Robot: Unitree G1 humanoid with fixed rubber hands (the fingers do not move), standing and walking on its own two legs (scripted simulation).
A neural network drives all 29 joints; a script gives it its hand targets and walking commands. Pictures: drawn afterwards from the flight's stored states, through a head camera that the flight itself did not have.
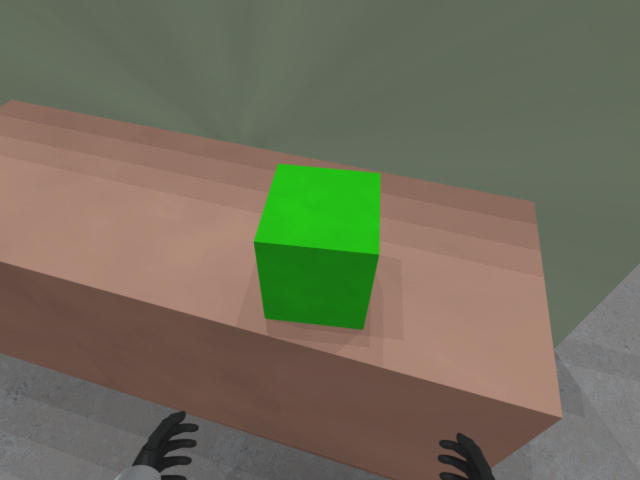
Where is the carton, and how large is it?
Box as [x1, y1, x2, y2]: [254, 164, 379, 329]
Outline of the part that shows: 278,164 254,239 265,318 362,329 378,257 379,173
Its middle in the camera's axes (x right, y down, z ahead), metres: +0.00 +0.01 +0.67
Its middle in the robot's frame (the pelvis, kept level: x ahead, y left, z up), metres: +0.49 +0.04 -0.03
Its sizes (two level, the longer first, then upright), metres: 0.182 0.174 0.201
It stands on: a pedestal, 0.64 m high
